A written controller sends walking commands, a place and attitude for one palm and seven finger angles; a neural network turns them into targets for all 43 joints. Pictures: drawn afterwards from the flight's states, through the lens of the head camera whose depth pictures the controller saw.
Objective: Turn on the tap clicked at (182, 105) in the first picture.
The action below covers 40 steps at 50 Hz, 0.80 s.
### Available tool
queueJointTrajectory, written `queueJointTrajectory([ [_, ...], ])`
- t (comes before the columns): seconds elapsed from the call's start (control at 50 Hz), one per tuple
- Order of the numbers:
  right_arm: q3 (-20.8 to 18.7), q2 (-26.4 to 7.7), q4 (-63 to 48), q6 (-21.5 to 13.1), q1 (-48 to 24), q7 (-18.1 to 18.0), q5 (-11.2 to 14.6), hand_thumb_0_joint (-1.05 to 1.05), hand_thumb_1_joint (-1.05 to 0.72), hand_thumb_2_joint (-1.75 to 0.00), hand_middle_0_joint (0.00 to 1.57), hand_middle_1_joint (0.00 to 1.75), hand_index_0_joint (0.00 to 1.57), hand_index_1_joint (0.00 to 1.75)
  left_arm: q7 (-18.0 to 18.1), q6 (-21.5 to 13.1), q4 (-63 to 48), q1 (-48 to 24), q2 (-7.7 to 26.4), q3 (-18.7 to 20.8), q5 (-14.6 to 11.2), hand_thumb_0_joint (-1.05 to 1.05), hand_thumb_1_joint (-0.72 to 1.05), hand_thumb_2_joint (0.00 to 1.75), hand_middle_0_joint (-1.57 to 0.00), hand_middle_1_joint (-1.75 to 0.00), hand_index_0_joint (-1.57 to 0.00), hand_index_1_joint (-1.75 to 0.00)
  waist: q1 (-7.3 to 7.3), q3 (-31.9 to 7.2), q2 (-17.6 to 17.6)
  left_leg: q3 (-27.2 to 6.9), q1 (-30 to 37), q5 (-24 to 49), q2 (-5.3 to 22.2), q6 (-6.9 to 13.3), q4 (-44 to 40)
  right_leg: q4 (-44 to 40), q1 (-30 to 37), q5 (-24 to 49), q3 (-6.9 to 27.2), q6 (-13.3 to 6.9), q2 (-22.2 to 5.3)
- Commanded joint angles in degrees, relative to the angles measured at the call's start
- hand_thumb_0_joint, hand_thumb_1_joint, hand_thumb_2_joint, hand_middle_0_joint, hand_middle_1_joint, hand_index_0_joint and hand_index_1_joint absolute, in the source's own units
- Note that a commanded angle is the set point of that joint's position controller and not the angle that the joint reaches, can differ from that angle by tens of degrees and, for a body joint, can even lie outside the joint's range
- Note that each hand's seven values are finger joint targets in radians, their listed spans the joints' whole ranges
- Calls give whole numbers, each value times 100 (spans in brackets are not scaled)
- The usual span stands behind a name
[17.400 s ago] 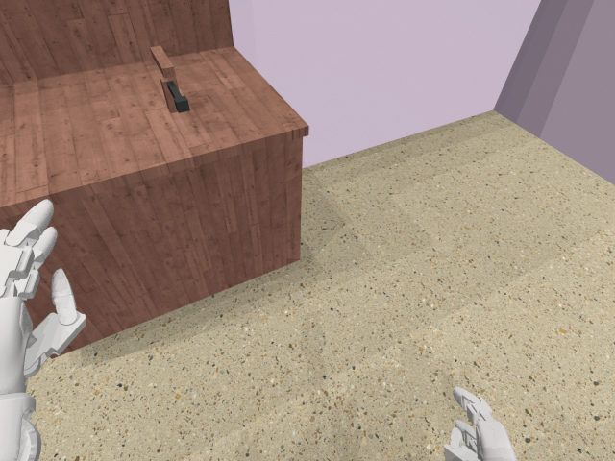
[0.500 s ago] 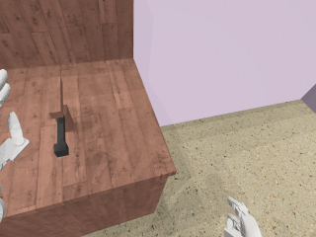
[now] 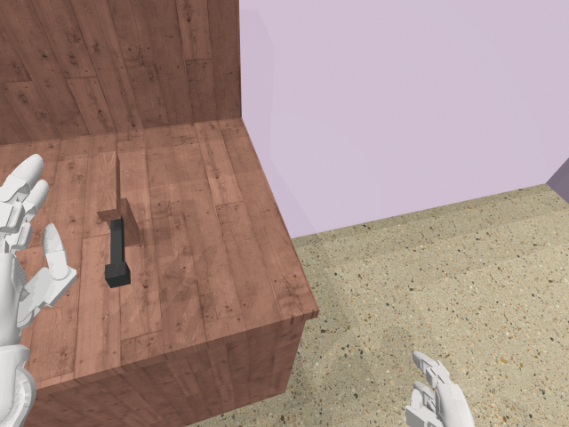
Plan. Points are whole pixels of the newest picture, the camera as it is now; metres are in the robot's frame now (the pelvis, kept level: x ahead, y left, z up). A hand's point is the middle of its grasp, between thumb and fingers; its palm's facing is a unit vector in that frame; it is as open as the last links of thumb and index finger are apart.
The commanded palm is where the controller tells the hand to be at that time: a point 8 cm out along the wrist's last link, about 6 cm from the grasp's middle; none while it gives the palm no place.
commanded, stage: shuffle to correct the standing spot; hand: left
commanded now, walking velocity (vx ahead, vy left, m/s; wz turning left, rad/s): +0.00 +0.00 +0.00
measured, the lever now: (118, 274) +0.30 +0.28 +0.01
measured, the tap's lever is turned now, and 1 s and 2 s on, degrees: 0 0 0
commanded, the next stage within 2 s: come to a stop and stand still in 0.44 s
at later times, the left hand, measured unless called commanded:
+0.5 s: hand (109, 296) +0.20 +0.20 +0.16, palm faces +0.33 -0.85 -0.41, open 7.4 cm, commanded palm +0.14 +0.24 +0.17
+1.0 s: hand (81, 334) +0.16 +0.21 +0.17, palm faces +0.37 -0.85 -0.38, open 7.4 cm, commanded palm +0.10 +0.25 +0.17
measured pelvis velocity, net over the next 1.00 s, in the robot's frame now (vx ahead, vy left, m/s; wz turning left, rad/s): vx -0.06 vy -0.03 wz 0.00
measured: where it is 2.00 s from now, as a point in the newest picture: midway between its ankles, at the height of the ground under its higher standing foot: outside the picture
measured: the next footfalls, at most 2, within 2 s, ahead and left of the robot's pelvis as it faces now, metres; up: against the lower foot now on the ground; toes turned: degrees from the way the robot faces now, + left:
left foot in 0.80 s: -0.05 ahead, +0.07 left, +0.00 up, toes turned +3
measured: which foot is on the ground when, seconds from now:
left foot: down 0.00-0.60, up 0.62-0.78, down 0.80-1.00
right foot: down 0.00-1.00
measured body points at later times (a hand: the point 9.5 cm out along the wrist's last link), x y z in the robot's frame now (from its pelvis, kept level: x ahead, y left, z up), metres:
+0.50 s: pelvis -0.03 -0.03 -0.01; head +0.02 -0.02 +0.44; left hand +0.17 +0.25 +0.18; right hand +0.16 -0.25 -0.08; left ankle +0.02 +0.06 -0.74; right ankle +0.00 -0.14 -0.74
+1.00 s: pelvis -0.06 -0.03 +0.00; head -0.04 -0.01 +0.45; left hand +0.13 +0.25 +0.19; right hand +0.11 -0.27 -0.08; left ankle -0.09 +0.07 -0.74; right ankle +0.00 -0.14 -0.74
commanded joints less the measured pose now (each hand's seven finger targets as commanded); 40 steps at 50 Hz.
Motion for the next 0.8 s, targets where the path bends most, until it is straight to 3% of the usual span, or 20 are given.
queueJointTrajectory([
  [0.0, -302, -776, -917, -294, -497, -110, 13, 0, -90, -90, 20, 30, 20, 30, 61, -271, -925, -494, 830, 438, -12, 0, 90, 90, -20, -30, -20, -30, -135, -557, 377, -811, -22, -96, 713, -347, -854, -235, 97, 368, 327, -268, -216],
  [0.08, -308, -753, -961, -305, -572, -134, 31, 0, -90, -90, 20, 30, 20, 30, 90, -284, -1178, -496, 1109, 678, -12, 0, 90, 90, -20, -30, -20, -30, -105, -671, 449, -784, -9, -92, 691, -320, -810, -233, 231, 449, 357, -272, -245],
  [0.1, -288, -748, -975, -305, -548, -134, 17, 0, -90, -90, 20, 30, 20, 30, 76, -303, -1237, -549, 972, 556, -36, 0, 90, 90, -20, -30, -20, -30, -126, -659, 424, -853, -6, -60, 699, -341, -880, -230, 214, 414, 325, -267, -203],
  [0.18, -306, -717, -1017, -339, -602, -145, 47, 0, -90, -90, 20, 30, 20, 30, 73, -343, -1424, -430, 1154, 754, -79, 0, 90, 90, -20, -30, -20, -30, -79, -646, 646, -868, 116, 682, 901, -417, -846, 33, 134, 705, 268, -215, -133],
  [0.24, -339, -706, -1034, -336, -503, -102, 30, 0, -90, -90, 20, 30, 20, 30, 27, -387, -1373, -323, 1066, 730, -116, 0, 90, 90, -20, -30, -20, -30, -59, -758, 809, -891, 108, 1215, 1145, -383, -774, 297, 120, 640, 231, -196, -118],
  [0.38, -398, -689, -1041, -359, -503, -20, -1, 0, -90, -90, 20, 30, 20, 30, -73, -465, -1510, -40, 1120, 896, -143, 0, 90, 90, -20, -30, -20, -30, -39, -951, 802, -854, 93, 1796, 1494, -258, -382, 540, -118, 609, 260, -242, -157],
  [0.4, -391, -708, -1060, -337, -465, -7, -35, 0, -90, -90, 20, 30, 20, 30, -115, -479, -1541, -31, 1005, 779, -162, 0, 90, 90, -20, -30, -20, -30, -50, -975, 778, -890, -89, 1640, 1517, -211, -389, 590, -52, 536, 236, -231, -151],
  [0.46, -449, -700, -1114, -390, -441, -13, -49, 0, -90, -90, 20, 30, 20, 30, -176, -575, -1740, -2, 1127, 950, -183, 0, 90, 90, -20, -30, -20, -30, -38, -929, 829, -931, -420, 1126, 1594, -143, -211, 648, -47, 565, 326, -298, -197],
  [0.52, -491, -666, -1135, -403, -415, -53, -61, 0, -90, -90, 20, 30, 20, 30, -217, -645, -1875, 3, 1221, 1086, -223, 0, 90, 90, -20, -30, -20, -30, -74, -934, 442, -748, -601, 288, 1300, -212, 198, 463, -243, 905, 637, -405, -369],
  [0.54, -508, -667, -1122, -408, -360, -60, -40, 0, -90, -90, 20, 30, 20, 30, -202, -634, -1758, 125, 1225, 1115, -249, 0, 90, 90, -20, -30, -20, -30, -87, -1016, 204, -512, -465, -362, 951, -313, 554, 198, -506, 841, 984, -517, -575],
  [0.56, -498, -642, -1109, -392, -294, -62, -5, 0, -90, -90, 20, 30, 20, 30, -157, -596, -1734, 167, 1190, 1036, -280, 0, 90, 90, -20, -30, -20, -30, -108, -1097, -46, -280, -188, -988, 501, -419, 1106, -326, -965, 211, 1515, -652, -923],
  [0.58, -474, -633, -1017, -358, -214, -78, 31, 0, -90, -90, 20, 30, 20, 30, -71, -483, -1578, 298, 1217, 1086, -286, 0, 90, 90, -20, -30, -20, -30, -136, -1097, -306, -311, 138, -1115, 255, -486, 1794, -813, -1536, -607, 2165, -902, -1354],
  [0.6, -413, -600, -967, -290, -221, -78, 24, 0, -90, -90, 20, 30, 20, 30, -20, -394, -1512, 229, 1058, 865, -297, 0, 90, 90, -20, -30, -20, -30, -150, -1032, -497, -434, 36, -1072, 161, -480, 2235, -1093, -1627, -1434, 2392, -1020, -1657],
  [0.62, -381, -591, -980, -280, -354, -97, 33, 0, -90, -90, 20, 30, 20, 30, 49, -321, -1532, 199, 1164, 943, -280, 0, 90, 90, -20, -30, -20, -30, -122, -931, -463, -519, -147, -1065, 161, -469, 2417, -1171, -1535, -1680, 2420, -1053, -1712],
  [0.64, -322, -597, -918, -282, -413, -98, 20, 0, -90, -90, 20, 30, 20, 30, 107, -265, -1495, 141, 1133, 916, -256, 0, 90, 90, -20, -30, -20, -30, -161, -919, -488, -608, -378, -1019, 178, -453, 2245, -1060, -1202, -1601, 2269, -1081, -1697],
  [0.68, -223, -588, -841, -298, -571, -152, 30, 0, -90, -90, 20, 30, 20, 30, 220, -157, -1215, 213, 1248, 1017, -188, 0, 90, 90, -20, -30, -20, -30, -161, -797, -506, -583, -467, -973, 208, -406, 1358, -831, -799, -1207, 1938, -926, -1504],
  [0.7, -229, -568, -771, -307, -502, -176, 12, 0, -90, -90, 20, 30, 20, 30, 248, -141, -1079, 305, 1103, 911, -138, 0, 90, 90, -20, -30, -20, -30, -177, -813, -597, -458, -348, -806, 172, -363, 755, -732, -547, -975, 1699, -827, -1348],
  [0.74, -287, -653, -720, -356, -449, -207, -11, 0, -90, -90, 20, 30, 20, 30, 288, -167, -1091, 275, 1128, 911, -76, 0, 90, 90, -20, -30, -20, -30, -146, -833, -387, -334, -1, -419, 178, -269, -317, -482, -145, -385, 1320, -576, -1019],
  [0.78, -375, -755, -753, -396, -531, -241, 3, 0, -90, -90, 20, 30, 20, 30, 309, -207, -1237, 153, 1175, 890, -55, 0, 90, 90, -20, -30, -20, -30, -119, -820, 31, -490, 198, 436, 532, -201, -686, -82, 184, 521, 1059, -398, -740],
])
